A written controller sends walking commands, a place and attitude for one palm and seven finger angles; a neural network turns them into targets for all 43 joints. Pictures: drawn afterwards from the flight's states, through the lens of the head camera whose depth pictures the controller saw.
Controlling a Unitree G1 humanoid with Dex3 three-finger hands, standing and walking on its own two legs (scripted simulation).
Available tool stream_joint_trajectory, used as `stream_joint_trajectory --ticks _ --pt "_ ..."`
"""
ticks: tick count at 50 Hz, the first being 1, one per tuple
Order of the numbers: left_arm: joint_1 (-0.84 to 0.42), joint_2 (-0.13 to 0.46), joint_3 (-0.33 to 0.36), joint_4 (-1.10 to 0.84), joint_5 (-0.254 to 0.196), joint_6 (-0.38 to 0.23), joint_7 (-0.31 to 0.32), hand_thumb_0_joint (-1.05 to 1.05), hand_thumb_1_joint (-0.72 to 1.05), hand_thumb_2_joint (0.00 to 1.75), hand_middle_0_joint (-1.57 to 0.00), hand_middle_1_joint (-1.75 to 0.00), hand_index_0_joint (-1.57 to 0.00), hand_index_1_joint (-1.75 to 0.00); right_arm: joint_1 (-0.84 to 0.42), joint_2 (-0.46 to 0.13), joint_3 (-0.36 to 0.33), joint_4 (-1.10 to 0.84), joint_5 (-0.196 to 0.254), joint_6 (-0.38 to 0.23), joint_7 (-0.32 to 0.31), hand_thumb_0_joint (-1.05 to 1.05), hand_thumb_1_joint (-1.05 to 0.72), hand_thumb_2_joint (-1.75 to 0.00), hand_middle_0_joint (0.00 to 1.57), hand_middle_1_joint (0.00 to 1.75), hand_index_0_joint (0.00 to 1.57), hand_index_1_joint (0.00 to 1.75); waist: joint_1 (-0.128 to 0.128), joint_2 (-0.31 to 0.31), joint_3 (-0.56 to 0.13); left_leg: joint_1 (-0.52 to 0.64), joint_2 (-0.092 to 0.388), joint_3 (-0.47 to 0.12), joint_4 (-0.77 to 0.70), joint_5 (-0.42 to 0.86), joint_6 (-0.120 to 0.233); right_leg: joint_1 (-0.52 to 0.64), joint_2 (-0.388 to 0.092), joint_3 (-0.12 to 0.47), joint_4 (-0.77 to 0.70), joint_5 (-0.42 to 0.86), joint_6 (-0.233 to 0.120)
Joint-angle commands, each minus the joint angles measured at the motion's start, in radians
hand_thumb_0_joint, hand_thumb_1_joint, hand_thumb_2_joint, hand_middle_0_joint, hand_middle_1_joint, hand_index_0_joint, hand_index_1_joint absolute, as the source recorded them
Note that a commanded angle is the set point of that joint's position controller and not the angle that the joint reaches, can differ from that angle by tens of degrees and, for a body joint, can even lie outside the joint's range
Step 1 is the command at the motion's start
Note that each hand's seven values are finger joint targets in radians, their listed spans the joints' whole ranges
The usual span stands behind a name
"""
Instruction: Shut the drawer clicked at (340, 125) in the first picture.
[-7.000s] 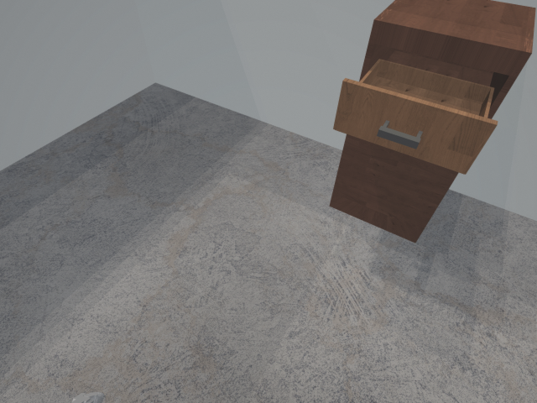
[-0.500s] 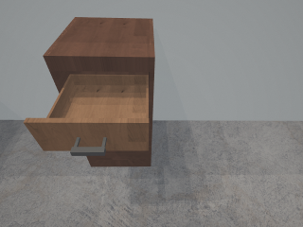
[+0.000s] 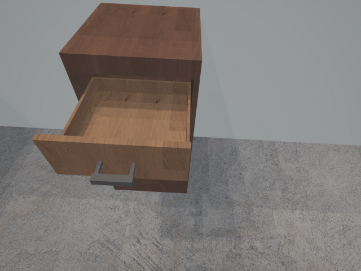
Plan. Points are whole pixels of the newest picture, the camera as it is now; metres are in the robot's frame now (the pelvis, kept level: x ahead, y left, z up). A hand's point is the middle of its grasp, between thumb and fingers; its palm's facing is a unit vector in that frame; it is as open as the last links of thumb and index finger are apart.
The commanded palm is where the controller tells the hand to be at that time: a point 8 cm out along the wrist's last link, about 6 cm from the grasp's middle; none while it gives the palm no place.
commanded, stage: shuffle to correct the standing spot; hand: left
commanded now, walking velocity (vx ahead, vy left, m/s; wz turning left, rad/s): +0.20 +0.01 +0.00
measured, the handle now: (114, 172) +0.35 +0.20 -0.03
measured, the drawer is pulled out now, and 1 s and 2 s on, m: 0.29 0.29 0.28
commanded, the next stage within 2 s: come to a stop and stand still in 0.02 s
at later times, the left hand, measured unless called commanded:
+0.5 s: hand out of the picture +0.15 +0.17 -0.17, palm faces +0.05 -0.97 -0.22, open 7.3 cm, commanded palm none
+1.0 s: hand out of the picture +0.02 +0.16 -0.16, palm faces +0.02 -0.98 -0.19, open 7.3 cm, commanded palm none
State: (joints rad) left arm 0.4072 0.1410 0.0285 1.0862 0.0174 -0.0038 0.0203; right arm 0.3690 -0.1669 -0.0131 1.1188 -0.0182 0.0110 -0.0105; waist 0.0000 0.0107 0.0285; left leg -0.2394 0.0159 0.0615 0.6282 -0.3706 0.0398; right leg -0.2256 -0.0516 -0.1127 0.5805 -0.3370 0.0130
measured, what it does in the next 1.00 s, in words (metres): steps on the spot: right foot, then left foot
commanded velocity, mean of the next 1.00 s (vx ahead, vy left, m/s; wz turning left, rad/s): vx -0.04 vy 0.01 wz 0.00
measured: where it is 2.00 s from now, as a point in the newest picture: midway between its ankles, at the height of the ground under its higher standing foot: outside the picture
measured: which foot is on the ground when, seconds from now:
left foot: down 0.00-0.32, up 0.34-0.48, down 0.50-1.00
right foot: down 0.00-0.02, up 0.04-0.28, down 0.30-0.54, up 0.56-0.70, down 0.72-1.00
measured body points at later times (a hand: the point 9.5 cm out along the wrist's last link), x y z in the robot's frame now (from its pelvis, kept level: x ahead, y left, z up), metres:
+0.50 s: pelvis +0.06 -0.01 +0.00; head +0.09 -0.01 +0.44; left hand +0.15 +0.22 -0.15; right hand +0.07 -0.23 -0.16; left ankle +0.04 +0.10 -0.72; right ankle +0.12 -0.13 -0.73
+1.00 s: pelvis +0.03 -0.01 +0.02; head +0.03 -0.01 +0.47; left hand +0.02 +0.21 -0.14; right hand +0.05 -0.24 -0.15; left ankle +0.04 +0.10 -0.73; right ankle +0.04 -0.11 -0.73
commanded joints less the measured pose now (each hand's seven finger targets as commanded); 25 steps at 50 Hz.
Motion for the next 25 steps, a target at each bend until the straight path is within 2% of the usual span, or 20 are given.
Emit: stream_joint_trajectory --ticks 1,2,3,4,5,7,9,10,12,13,14,15,16,17,18,20,22,23,24,25 --pt "-0.045 0.064 0.009 -0.07 0.004 -0.015 0.003 0.0 0.9 0.9 -0.2 -0.3 -0.2 -0.3 0.197 -0.118 -0.025 0.006 -0.004 -0.048 -0.012 0.0 -0.9 -0.9 0.2 0.3 0.2 0.3 -0.081 0.227 0.092 0.196 0.199 -0.261 -0.295 0.11 0.074 -0.294 0.006 -0.009 0.134 -0.093 -0.042" --pt "-0.112 0.048 -0.002 -0.097 0.01 -0.022 0.006 0.0 0.9 0.9 -0.2 -0.3 -0.2 -0.3 0.261 -0.14 -0.03 0.027 -0.01 -0.053 -0.023 0.0 -0.9 -0.9 0.2 0.3 0.2 0.3 -0.11 0.316 0.143 0.267 0.3 -0.426 -0.383 0.289 0.143 -0.441 0.042 -0.028 0.318 -0.206 -0.026" --pt "-0.156 0.062 0.002 -0.115 0.01 -0.028 0.006 0.0 0.9 0.9 -0.2 -0.3 -0.2 -0.3 0.272 -0.127 -0.02 0.032 -0.011 -0.058 -0.032 0.0 -0.9 -0.9 0.2 0.3 0.2 0.3 -0.106 0.224 0.162 0.283 0.342 -0.45 -0.363 0.492 0.199 -0.502 0.002 0.035 0.432 -0.223 -0.039" --pt "-0.169 0.056 0.006 -0.115 0.004 -0.033 -0.001 0.0 0.9 0.9 -0.2 -0.3 -0.2 -0.3 0.229 -0.119 -0.015 0.02 -0.01 -0.063 -0.033 0.0 -0.9 -0.9 0.2 0.3 0.2 0.3 -0.081 0.14 0.153 0.27 0.348 -0.398 -0.337 0.609 0.221 -0.5 -0.038 0.062 0.469 -0.189 -0.04" --pt "-0.166 0.056 0.006 -0.113 0.001 -0.038 -0.008 0.0 0.9 0.9 -0.2 -0.3 -0.2 -0.3 0.195 -0.109 -0.012 0.006 -0.008 -0.072 -0.035 0.0 -0.9 -0.9 0.2 0.3 0.2 0.3 -0.064 0.09 0.126 0.277 0.333 -0.347 -0.32 0.696 0.22 -0.48 -0.048 0.067 0.449 -0.168 -0.035" --pt "-0.168 0.026 0.004 -0.112 -0.005 -0.034 -0.018 0.0 0.9 0.9 -0.2 -0.3 -0.2 -0.3 0.135 -0.115 -0.012 -0.011 -0.008 -0.078 -0.036 0.0 -0.9 -0.9 0.2 0.3 0.2 0.3 -0.041 0.085 0.092 0.216 0.283 -0.232 -0.338 0.678 0.189 -0.373 -0.054 0.049 0.353 -0.092 -0.024" --pt "-0.154 0.005 0.0 -0.107 -0.006 -0.023 -0.016 0.0 0.9 0.9 -0.2 -0.3 -0.2 -0.3 0.094 -0.103 -0.005 -0.018 -0.006 -0.075 -0.04 0.0 -0.9 -0.9 0.2 0.3 0.2 0.3 -0.02 0.1 0.075 0.143 0.227 -0.14 -0.324 0.742 0.146 -0.232 -0.028 0.016 0.21 0.001 -0.018" --pt "-0.142 0.007 -0.001 -0.103 -0.007 -0.019 -0.011 0.0 0.9 0.9 -0.2 -0.3 -0.2 -0.3 0.077 -0.096 -0.004 -0.02 -0.005 -0.071 -0.043 0.0 -0.9 -0.9 0.2 0.3 0.2 0.3 -0.011 0.081 0.071 0.114 0.209 -0.119 -0.294 0.803 0.122 -0.16 -0.012 0.007 0.139 0.056 -0.016" --pt "-0.047 0.031 0.004 -0.063 -0.01 -0.019 0.0 0.0 0.9 0.9 -0.2 -0.3 -0.2 -0.3 0.041 -0.098 -0.005 -0.016 0.003 -0.06 -0.049 0.0 -0.9 -0.9 0.2 0.3 0.2 0.3 0.037 0.071 0.024 0.089 0.173 -0.081 -0.196 0.796 0.063 0.023 0.0 0.017 -0.061 0.241 -0.014" --pt "0.011 0.075 0.011 -0.045 -0.01 -0.025 0.009 0.0 0.9 0.9 -0.2 -0.3 -0.2 -0.3 0.042 -0.088 -0.008 -0.02 0.01 -0.055 -0.046 0.0 -0.9 -0.9 0.2 0.3 0.2 0.3 0.057 0.022 -0.014 0.039 0.135 -0.06 -0.126 0.679 0.019 0.152 -0.034 0.063 -0.116 0.484 -0.023" --pt "0.044 0.136 0.022 -0.033 -0.008 -0.031 0.019 0.0 0.9 0.9 -0.2 -0.3 -0.2 -0.3 0.071 -0.068 -0.016 -0.021 0.015 -0.047 -0.041 0.0 -0.9 -0.9 0.2 0.3 0.2 0.3 0.048 -0.062 -0.057 -0.063 0.061 -0.037 -0.04 0.385 -0.022 0.266 -0.164 0.217 -0.06 0.83 -0.091" --pt "0.028 0.188 0.029 -0.042 -0.011 -0.031 0.023 0.0 0.9 0.9 -0.2 -0.3 -0.2 -0.3 0.117 -0.058 -0.028 -0.023 0.022 -0.031 -0.037 0.0 -0.9 -0.9 0.2 0.3 0.2 0.3 0.021 -0.084 -0.065 -0.093 0.001 -0.029 0.009 0.093 -0.04 0.256 -0.286 0.271 -0.056 1.063 -0.171" --pt "0.013 0.19 0.032 -0.049 -0.009 -0.029 0.029 0.0 0.9 0.9 -0.2 -0.3 -0.2 -0.3 0.099 -0.018 -0.035 -0.023 0.022 -0.015 -0.041 0.0 -0.9 -0.9 0.2 0.3 0.2 0.3 0.017 -0.121 -0.038 -0.097 -0.007 -0.005 0.112 -0.13 -0.056 0.204 -0.344 0.284 -0.092 1.167 -0.232" --pt "-0.005 0.187 0.036 -0.053 -0.004 -0.03 0.037 0.0 0.9 0.9 -0.2 -0.3 -0.2 -0.3 0.068 -0.004 -0.034 -0.033 0.022 -0.005 -0.041 0.0 -0.9 -0.9 0.2 0.3 0.2 0.3 0.025 -0.217 -0.063 -0.105 0.01 -0.015 0.218 -0.239 -0.059 0.188 -0.363 0.305 -0.114 1.198 -0.268" --pt "-0.039 0.177 0.035 -0.065 0.001 -0.024 0.043 0.0 0.9 0.9 -0.2 -0.3 -0.2 -0.3 0.034 -0.01 -0.037 -0.044 0.022 0.001 -0.039 0.0 -0.9 -0.9 0.2 0.3 0.2 0.3 0.03 -0.245 -0.067 -0.113 0.023 -0.047 0.278 -0.269 -0.057 0.152 -0.364 0.311 -0.128 1.141 -0.284" --pt "-0.141 0.176 0.042 -0.103 0.008 -0.006 0.048 0.0 0.9 0.9 -0.2 -0.3 -0.2 -0.3 0.03 -0.011 -0.046 -0.047 0.022 0.008 -0.031 0.0 -0.9 -0.9 0.2 0.3 0.2 0.3 -0.002 -0.169 -0.067 -0.102 0.025 -0.054 0.225 -0.229 -0.058 0.11 -0.327 0.259 -0.124 0.983 -0.269" --pt "-0.209 0.187 0.05 -0.137 0.007 0.009 0.044 0.0 0.9 0.9 -0.2 -0.3 -0.2 -0.3 0.072 -0.003 -0.047 -0.042 0.018 0.01 -0.023 0.0 -0.9 -0.9 0.2 0.3 0.2 0.3 -0.034 -0.166 -0.086 -0.005 0.018 -0.014 0.065 -0.074 -0.064 0.019 -0.284 0.218 -0.113 0.741 -0.211" --pt "-0.226 0.186 0.051 -0.144 0.003 0.015 0.038 0.0 0.9 0.9 -0.2 -0.3 -0.2 -0.3 0.09 -0.003 -0.047 -0.037 0.014 0.012 -0.021 0.0 -0.9 -0.9 0.2 0.3 0.2 0.3 -0.045 -0.164 -0.077 0.06 0.005 0.023 -0.023 0.029 -0.067 -0.045 -0.251 0.197 -0.115 0.574 -0.176" --pt "-0.237 0.176 0.05 -0.15 -0.001 0.023 0.033 0.0 0.9 0.9 -0.2 -0.3 -0.2 -0.3 0.096 -0.008 -0.046 -0.037 0.01 0.01 -0.018 0.0 -0.9 -0.9 0.2 0.3 0.2 0.3 -0.052 -0.152 -0.05 0.125 0.01 0.031 -0.121 0.123 -0.062 -0.122 -0.209 0.178 -0.103 0.399 -0.135" --pt "-0.237 0.146 0.044 -0.161 -0.002 0.033 0.027 0.0 0.9 0.9 -0.2 -0.3 -0.2 -0.3 0.088 -0.036 -0.049 -0.049 0.006 0.004 -0.016 0.0 -0.9 -0.9 0.2 0.3 0.2 0.3 -0.05 -0.042 -0.012 0.128 0.065 -0.046 -0.207 0.128 -0.039 -0.198 -0.124 0.136 -0.051 0.17 -0.085"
